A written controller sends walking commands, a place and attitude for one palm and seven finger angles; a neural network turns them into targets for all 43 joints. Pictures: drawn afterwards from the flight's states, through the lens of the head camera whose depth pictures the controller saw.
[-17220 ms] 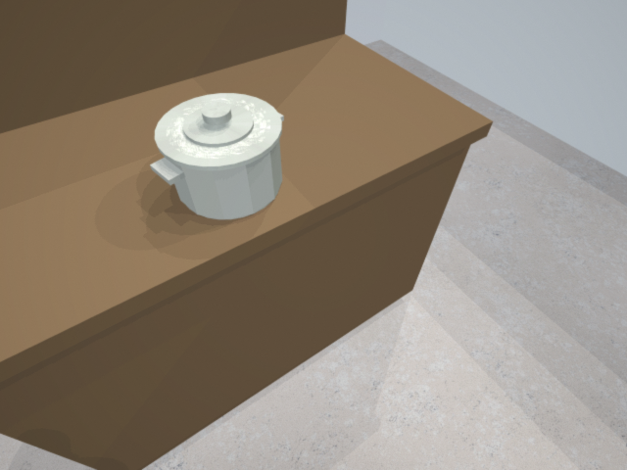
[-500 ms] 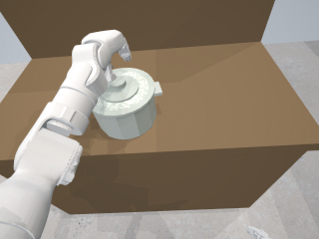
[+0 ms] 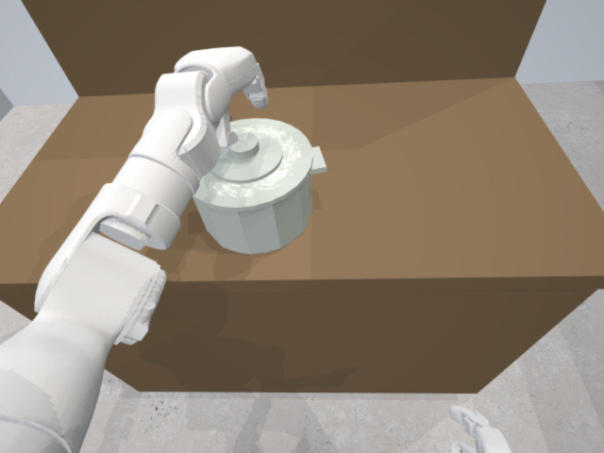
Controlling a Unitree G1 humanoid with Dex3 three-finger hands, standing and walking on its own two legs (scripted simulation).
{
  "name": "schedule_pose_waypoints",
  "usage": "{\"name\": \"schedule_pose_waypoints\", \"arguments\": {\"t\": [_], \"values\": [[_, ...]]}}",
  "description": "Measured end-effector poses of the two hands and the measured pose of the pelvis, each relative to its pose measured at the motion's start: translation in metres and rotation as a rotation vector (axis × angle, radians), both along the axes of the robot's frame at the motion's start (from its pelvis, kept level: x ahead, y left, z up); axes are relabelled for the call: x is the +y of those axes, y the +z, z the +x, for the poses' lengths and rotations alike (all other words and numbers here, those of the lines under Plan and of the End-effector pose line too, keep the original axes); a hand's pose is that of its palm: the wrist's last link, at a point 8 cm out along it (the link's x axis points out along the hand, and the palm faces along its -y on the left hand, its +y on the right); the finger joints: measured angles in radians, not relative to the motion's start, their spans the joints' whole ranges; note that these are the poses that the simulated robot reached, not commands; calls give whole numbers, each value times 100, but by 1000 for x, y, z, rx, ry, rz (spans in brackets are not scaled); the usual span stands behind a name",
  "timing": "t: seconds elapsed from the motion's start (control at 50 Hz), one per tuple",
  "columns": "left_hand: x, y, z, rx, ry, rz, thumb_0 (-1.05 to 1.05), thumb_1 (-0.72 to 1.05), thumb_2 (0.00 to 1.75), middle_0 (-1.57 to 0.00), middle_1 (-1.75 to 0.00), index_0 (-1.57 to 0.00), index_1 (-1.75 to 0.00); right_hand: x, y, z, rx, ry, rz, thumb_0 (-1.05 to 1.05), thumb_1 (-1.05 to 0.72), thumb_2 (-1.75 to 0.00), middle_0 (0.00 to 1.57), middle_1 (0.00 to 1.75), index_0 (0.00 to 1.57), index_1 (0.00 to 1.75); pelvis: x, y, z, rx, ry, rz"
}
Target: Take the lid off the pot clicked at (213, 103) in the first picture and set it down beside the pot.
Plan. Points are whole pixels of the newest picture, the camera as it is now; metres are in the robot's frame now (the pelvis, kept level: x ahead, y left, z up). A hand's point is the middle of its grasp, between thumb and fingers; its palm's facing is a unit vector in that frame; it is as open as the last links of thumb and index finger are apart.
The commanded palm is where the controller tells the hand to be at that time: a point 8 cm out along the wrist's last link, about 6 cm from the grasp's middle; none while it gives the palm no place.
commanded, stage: lower the open fingers around the knob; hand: left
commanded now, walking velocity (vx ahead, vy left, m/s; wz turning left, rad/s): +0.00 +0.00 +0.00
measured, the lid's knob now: (243, 145) +0.51 +0.08 +0.13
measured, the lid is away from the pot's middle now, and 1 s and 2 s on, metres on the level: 0.00 0.00 0.00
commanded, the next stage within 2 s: close the fingers and squeeze the knob in 1.46 s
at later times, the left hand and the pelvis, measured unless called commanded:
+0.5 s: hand (235, 143) +0.47 +0.08 +0.17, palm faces -0.32 -0.08 -0.94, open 9.9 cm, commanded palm +0.45 +0.10 +0.23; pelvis +0.00 +0.00 +0.00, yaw -1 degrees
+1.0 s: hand (236, 142) +0.48 +0.09 +0.16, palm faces -0.36 -0.06 -0.93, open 9.9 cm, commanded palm +0.47 +0.10 +0.21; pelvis +0.01 +0.00 +0.00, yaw -1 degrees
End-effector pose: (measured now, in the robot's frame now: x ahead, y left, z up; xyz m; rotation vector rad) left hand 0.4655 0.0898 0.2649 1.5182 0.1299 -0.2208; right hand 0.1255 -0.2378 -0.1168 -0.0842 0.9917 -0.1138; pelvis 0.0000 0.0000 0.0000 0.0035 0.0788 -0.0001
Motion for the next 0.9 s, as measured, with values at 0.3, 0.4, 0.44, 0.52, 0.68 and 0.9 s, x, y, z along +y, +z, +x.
{"name": "schedule_pose_waypoints", "arguments": {"t": [0.3,0.4,0.44,0.52,0.68,0.9], "values": [[-5,-16,5,70,14,-44,0,-33,159,-88,-8,-88,-8,-13,-9,-49,101,-73,-23,1,-91,-90,20,30,20,30,4,1,3,-3,-17,0],[0,-22,4,86,37,-34,0,-33,159,-88,-8,-88,-8,-18,-4,-45,76,-80,-31,1,-91,-90,20,30,20,30,2,1,3,-9,-20,1],[-2,-26,1,91,29,-26,0,-33,159,-88,-8,-87,-8,-19,-2,-41,66,-71,-32,1,-91,-90,20,30,20,30,2,1,3,-10,-16,1],[1,-35,-1,107,33,-42,0,-33,159,-87,-8,-87,-8,-19,0,-30,44,-55,-38,1,-91,-90,20,30,20,30,0,1,1,-15,-14,0],[4,-42,2,135,63,-22,0,-33,159,-87,-8,-86,-8,-18,2,-17,25,-38,-40,1,-91,-90,20,30,20,30,-3,0,1,-4,-5,-1],[0,-44,16,148,65,-16,0,-33,159,-90,-10,-87,-8,-22,-4,-34,91,-69,-45,1,-91,-90,20,30,20,30,-4,0,7,18,-10,-1]]}}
